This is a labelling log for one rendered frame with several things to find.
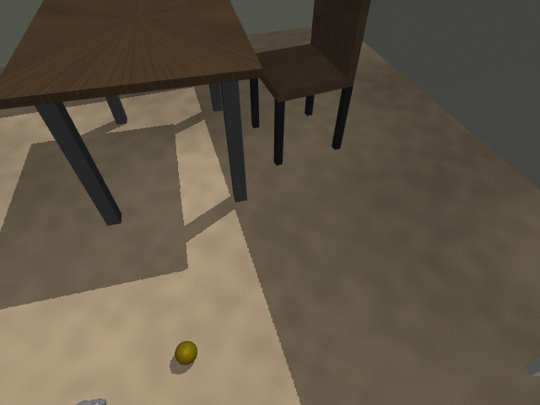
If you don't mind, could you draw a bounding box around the chair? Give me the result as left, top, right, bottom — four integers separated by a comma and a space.
250, 0, 371, 166

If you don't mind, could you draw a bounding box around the ball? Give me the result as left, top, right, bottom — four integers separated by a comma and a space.
175, 341, 197, 365

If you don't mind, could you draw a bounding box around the table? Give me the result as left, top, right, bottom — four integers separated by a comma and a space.
0, 0, 263, 226

